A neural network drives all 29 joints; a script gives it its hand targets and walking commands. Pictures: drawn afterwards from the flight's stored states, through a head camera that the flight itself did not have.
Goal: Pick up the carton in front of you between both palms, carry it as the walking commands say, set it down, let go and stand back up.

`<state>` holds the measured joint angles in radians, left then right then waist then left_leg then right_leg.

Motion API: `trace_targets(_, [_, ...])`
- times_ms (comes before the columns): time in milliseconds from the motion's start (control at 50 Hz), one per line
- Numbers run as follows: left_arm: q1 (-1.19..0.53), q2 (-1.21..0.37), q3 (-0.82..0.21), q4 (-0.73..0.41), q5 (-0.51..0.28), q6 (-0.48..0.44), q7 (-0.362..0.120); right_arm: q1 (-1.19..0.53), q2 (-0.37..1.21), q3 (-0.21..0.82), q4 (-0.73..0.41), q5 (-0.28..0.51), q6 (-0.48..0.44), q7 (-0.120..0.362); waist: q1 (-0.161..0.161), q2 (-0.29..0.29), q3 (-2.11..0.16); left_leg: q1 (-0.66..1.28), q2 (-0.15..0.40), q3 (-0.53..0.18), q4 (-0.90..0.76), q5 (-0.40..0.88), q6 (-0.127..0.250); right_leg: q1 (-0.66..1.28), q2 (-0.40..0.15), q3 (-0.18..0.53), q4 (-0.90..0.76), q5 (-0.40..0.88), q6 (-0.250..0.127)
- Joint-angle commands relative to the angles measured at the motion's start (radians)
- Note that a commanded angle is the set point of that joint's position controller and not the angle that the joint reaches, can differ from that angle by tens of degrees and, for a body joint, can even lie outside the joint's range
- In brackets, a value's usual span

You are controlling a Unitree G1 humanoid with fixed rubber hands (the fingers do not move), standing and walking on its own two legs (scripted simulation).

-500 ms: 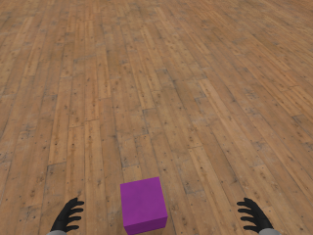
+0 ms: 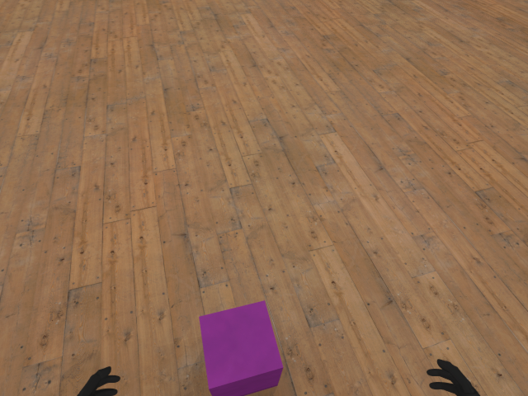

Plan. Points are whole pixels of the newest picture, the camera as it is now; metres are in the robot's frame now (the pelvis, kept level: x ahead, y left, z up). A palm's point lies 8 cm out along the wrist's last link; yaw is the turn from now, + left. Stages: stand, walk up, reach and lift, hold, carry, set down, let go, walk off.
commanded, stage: stand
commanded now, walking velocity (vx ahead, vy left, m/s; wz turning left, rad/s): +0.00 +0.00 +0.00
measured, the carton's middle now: (240, 352) +0.35 +0.07 -0.65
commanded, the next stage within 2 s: none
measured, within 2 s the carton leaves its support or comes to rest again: neither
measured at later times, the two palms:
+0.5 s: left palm out of the picture +0.07 +0.29 -0.11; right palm out of the picture +0.09 -0.31 -0.09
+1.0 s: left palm out of the picture +0.05 +0.30 -0.11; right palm out of the picture +0.08 -0.32 -0.09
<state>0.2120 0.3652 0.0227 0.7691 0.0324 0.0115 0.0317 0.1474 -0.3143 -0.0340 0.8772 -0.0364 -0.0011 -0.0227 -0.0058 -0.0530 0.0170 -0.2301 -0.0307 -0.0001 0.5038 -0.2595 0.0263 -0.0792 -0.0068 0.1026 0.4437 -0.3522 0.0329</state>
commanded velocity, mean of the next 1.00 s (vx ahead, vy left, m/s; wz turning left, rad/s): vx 0.00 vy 0.00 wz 0.00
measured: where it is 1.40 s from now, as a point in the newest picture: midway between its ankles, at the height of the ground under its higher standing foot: outside the picture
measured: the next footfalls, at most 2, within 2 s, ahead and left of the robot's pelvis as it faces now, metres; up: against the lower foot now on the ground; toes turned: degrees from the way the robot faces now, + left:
none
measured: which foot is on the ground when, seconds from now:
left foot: down 0.00-1.00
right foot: down 0.00-1.00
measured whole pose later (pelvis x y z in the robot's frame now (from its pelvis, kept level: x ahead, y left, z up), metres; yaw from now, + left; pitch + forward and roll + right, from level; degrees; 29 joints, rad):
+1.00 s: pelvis -0.02 -0.01 +0.01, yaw +2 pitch -3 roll +0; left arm 0.18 0.39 0.01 0.97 0.02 0.00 0.02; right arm 0.11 -0.37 -0.01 1.05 -0.02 0.00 -0.01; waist -0.01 -0.03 0.03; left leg -0.19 -0.02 -0.04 0.42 -0.18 0.01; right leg -0.03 0.00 0.06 0.35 -0.28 0.02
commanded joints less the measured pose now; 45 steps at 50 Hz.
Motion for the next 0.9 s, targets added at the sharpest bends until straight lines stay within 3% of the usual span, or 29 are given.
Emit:
trace_targets(0, [-0.003,0.134,0.03,-0.038,-0.001,-0.013,0.004,-0.032,-0.179,-0.038,-0.039,0.002,-0.012,-0.004,0.004,0.05,-0.05,0.131,0.107,-0.107,-0.068,0.313,-0.001,-0.093,-0.05,0.013,-0.056,0.267,-0.023])
trace_targets(460, [-0.023,0.166,0.02,0.076,-0.002,-0.023,-0.002,-0.066,-0.212,-0.024,0.07,0.012,-0.01,0.006,-0.002,0.052,-0.008,0.124,0.115,-0.128,-0.119,0.198,0.002,-0.092,-0.071,0.029,-0.127,0.201,-0.04])
trace_targets(880, [-0.047,0.183,0.019,0.147,-0.009,-0.026,-0.007,-0.072,-0.232,-0.013,0.122,0.02,-0.012,0.008,-0.001,0.053,-0.007,0.121,0.12,-0.148,-0.138,0.214,0.004,-0.063,-0.08,0.02,-0.155,0.205,-0.044])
